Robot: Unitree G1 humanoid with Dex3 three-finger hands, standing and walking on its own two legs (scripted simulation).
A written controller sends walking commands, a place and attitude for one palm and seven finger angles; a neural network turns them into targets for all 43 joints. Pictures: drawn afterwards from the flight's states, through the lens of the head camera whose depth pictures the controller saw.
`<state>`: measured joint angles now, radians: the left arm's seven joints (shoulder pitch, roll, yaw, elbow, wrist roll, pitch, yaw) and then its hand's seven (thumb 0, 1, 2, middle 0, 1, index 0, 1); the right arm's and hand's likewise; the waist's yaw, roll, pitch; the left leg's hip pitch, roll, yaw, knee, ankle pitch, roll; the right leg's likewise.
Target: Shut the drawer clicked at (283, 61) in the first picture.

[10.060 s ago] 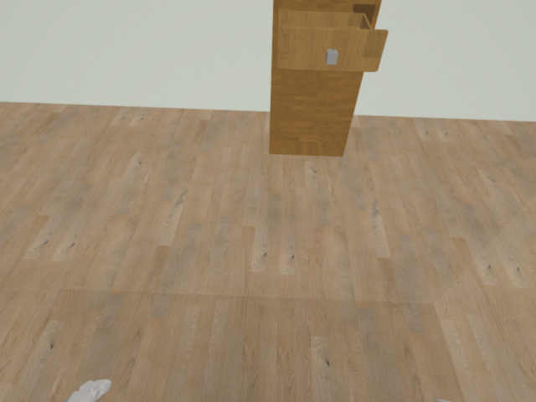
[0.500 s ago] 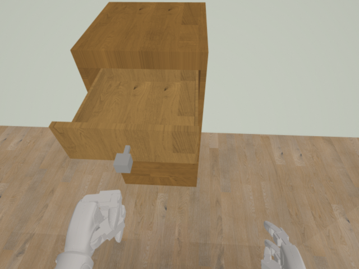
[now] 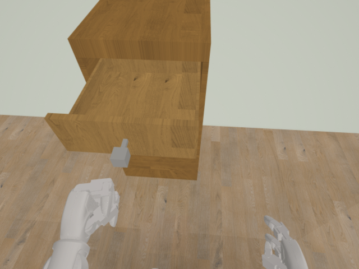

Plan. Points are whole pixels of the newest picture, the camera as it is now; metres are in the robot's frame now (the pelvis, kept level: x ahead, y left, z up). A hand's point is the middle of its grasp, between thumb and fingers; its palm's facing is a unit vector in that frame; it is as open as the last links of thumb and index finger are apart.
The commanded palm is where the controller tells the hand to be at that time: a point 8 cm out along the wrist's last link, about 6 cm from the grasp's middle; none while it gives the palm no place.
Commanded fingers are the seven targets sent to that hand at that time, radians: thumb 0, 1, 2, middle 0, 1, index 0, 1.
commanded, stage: bring the fist close to the handle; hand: left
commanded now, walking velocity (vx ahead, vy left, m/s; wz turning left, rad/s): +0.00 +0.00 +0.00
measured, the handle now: (122, 151) +0.40 +0.17 +0.01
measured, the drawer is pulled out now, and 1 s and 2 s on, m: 0.27 0.27 0.22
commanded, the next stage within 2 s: push the drawer shut in 1.08 s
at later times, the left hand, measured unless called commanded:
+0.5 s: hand (129, 200) +0.27 +0.13 +0.01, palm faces -0.08 -1.00 -0.03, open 3.3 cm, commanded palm +0.25 +0.19 +0.02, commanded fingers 0.00 0.90 0.90 -1.40 -1.60 -1.40 -1.60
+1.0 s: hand (132, 192) +0.29 +0.13 +0.00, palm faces -0.04 -1.00 -0.04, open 3.3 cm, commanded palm +0.27 +0.19 +0.00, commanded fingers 0.00 0.90 0.90 -1.40 -1.60 -1.40 -1.60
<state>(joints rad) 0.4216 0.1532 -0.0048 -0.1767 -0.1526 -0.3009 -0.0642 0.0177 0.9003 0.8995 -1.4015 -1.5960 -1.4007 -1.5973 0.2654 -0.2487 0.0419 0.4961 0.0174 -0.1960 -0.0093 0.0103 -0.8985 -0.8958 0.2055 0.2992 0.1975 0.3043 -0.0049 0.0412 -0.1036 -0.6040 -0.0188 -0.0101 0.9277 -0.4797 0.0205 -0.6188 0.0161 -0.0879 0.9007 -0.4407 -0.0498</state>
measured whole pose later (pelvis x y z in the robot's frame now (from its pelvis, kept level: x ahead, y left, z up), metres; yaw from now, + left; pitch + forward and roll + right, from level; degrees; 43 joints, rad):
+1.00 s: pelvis -0.02 +0.01 -0.04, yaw -1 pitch +17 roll -1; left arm 0.03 0.14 -0.01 0.23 -0.12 -0.41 -0.02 0.02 0.90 0.90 -1.40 -1.60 -1.40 -1.60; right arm 0.24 -0.24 0.03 0.53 0.01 -0.05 0.01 0.01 -0.90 -0.90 0.21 0.30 0.20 0.30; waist -0.02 0.03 -0.15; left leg -0.90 -0.02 0.01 1.14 -0.54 0.04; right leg -0.92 0.00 -0.07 1.11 -0.49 -0.04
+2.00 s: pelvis -0.03 +0.01 -0.04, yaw -2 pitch +19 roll -1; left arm -0.42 0.20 0.13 0.73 -0.11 -0.45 -0.03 0.02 0.90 0.90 -1.40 -1.60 -1.51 -1.60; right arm 0.26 -0.25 0.03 0.62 0.00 -0.03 -0.02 0.01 -0.90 -0.90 0.21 0.30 0.20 0.30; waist -0.09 0.03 -0.12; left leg -0.95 -0.01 0.02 1.13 -0.50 0.04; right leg -0.97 0.02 -0.07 1.09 -0.45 -0.04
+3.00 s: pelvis -0.03 +0.02 -0.05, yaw -3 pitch +25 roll -2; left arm -0.91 0.38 0.36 1.21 -0.01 -0.51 -0.05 0.02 0.90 0.90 -1.40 -1.60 -1.52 -1.60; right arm 0.36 -0.26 0.05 0.64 -0.04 0.03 0.02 0.00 -0.90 -0.90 0.21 0.30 0.20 0.30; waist -0.21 0.04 -0.12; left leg -1.11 0.01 0.02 1.19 -0.52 0.04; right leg -1.13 0.04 -0.07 1.12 -0.44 -0.04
